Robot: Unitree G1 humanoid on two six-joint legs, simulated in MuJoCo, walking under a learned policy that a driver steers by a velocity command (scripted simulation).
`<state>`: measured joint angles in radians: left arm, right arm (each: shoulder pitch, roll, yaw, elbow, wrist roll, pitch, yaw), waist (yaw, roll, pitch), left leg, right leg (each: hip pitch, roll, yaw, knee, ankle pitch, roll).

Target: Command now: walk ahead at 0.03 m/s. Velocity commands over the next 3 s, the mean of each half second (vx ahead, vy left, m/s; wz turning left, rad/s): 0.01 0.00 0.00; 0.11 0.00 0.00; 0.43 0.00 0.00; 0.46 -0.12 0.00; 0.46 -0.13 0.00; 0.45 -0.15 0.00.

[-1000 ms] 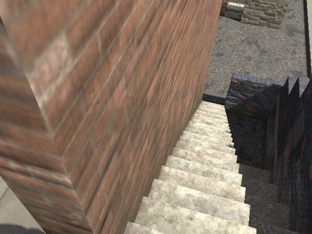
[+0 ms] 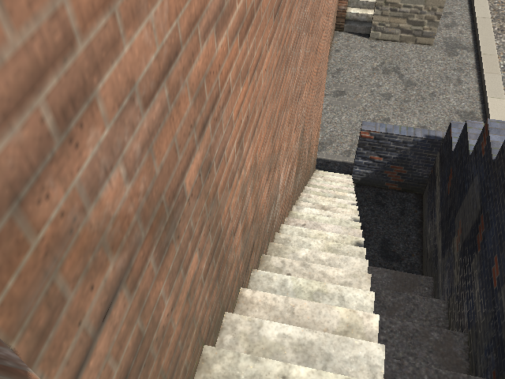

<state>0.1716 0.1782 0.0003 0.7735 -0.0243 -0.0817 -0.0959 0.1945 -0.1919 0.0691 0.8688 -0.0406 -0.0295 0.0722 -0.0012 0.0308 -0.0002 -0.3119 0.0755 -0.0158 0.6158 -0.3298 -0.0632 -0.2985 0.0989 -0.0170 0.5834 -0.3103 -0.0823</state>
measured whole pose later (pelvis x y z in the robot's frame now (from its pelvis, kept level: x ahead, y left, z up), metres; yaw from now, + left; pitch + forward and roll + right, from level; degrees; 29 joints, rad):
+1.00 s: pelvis +0.04 +0.01 +0.00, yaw -2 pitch +1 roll +0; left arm 0.29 0.23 0.05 0.88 0.00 -0.08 0.04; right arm 0.33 -0.24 -0.01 1.00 -0.07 -0.06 0.00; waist -0.01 0.01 -0.01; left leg -0.19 0.07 0.04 0.55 -0.39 0.02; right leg -0.24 0.07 -0.01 0.59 -0.36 -0.05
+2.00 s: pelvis +0.41 -0.08 -0.31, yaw -4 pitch -2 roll +5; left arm 0.04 0.28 0.02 0.69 0.01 0.08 -0.08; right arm 0.49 -0.24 -0.06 0.92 0.01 -0.06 -0.11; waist -0.11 -0.13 0.03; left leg -0.32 0.19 0.06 1.16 -0.78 -0.16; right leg -0.45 -0.10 0.14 0.53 0.51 -0.04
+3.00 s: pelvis +0.91 -0.22 -0.65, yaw +1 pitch -1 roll -3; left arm 0.69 0.19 0.01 1.24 0.06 -0.08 0.01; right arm 0.35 -0.24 -0.06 1.07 -0.04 -0.05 -0.03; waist -0.04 0.05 -0.02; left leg -0.27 0.00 0.03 0.28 0.64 0.20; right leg -0.12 0.26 -0.07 1.87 -0.72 -0.01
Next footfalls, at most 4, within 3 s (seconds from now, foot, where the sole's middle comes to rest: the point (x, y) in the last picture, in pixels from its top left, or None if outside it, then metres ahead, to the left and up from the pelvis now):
1.60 left None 0.37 0.15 -0.97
2.04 right None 0.53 -0.24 -1.17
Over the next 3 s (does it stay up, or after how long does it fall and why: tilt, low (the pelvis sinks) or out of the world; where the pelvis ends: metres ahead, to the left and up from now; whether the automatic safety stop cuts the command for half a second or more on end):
stays up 0.91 -0.22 -0.65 its command is cut before an obstacle after 1.6 s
